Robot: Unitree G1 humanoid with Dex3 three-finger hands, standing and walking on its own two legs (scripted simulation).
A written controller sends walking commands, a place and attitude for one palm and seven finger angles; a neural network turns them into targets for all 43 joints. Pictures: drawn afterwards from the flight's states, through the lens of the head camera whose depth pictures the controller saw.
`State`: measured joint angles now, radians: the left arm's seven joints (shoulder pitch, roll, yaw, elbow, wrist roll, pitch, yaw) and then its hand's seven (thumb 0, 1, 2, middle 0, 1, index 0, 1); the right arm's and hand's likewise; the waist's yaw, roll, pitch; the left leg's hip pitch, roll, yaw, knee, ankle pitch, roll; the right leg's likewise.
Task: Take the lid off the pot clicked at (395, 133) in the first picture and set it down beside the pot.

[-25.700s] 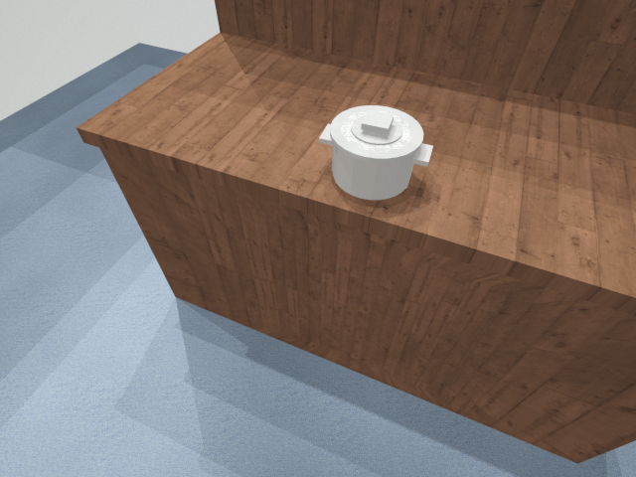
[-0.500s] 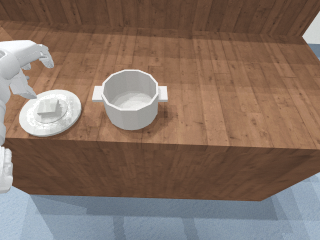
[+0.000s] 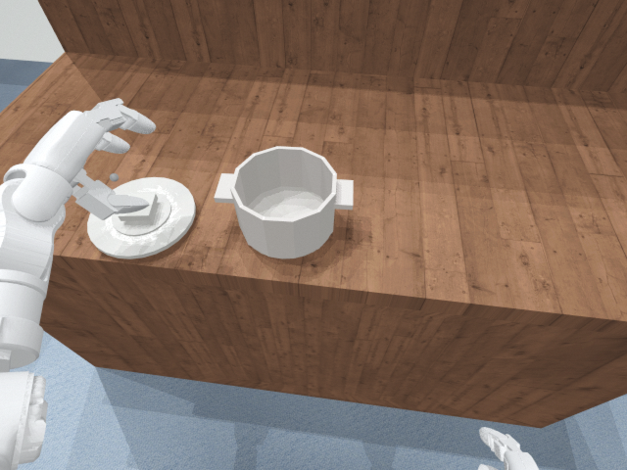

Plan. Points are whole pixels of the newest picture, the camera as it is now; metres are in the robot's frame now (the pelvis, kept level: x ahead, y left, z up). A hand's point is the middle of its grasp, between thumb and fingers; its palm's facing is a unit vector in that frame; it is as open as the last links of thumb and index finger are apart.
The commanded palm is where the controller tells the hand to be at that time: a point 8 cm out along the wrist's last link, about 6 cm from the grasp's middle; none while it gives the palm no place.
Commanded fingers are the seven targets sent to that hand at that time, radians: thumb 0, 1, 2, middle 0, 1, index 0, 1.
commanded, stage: draw the hand back to the body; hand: left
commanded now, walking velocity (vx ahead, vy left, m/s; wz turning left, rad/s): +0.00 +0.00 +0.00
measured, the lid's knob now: (138, 206) +0.48 +0.31 +0.01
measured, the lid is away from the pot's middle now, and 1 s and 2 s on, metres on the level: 0.24 0.24 0.24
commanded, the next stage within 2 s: step back with the hand held close in 1.68 s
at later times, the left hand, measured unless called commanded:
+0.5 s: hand (97, 185) +0.35 +0.24 +0.19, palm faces +0.45 -0.86 -0.24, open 9.6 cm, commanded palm +0.30 +0.28 +0.20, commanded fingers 0.00 0.53 0.86 -0.28 -0.47 -0.28 -0.47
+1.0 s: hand (78, 260) +0.26 +0.22 +0.19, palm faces +0.45 -0.86 -0.25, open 7.6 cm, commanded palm +0.21 +0.25 +0.20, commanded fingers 0.00 0.90 0.90 -0.20 -0.30 -0.20 -0.30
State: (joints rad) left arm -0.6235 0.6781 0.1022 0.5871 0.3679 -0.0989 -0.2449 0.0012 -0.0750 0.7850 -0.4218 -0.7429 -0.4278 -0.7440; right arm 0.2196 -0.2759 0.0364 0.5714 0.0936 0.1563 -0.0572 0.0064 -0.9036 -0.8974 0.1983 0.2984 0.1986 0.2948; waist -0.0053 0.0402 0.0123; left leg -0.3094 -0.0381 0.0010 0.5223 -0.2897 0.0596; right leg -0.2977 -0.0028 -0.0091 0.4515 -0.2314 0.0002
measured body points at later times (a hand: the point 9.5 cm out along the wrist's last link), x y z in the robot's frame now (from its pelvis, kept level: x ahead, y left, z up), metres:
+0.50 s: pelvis +0.02 -0.04 +0.01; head +0.03 -0.04 +0.46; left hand +0.32 +0.29 +0.21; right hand +0.17 -0.29 -0.09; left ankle -0.02 +0.08 -0.74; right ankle +0.00 -0.14 -0.74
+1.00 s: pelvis -0.01 -0.04 +0.01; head -0.02 -0.06 +0.46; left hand +0.23 +0.27 +0.21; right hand +0.17 -0.27 -0.08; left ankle -0.02 +0.08 -0.74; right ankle +0.00 -0.14 -0.74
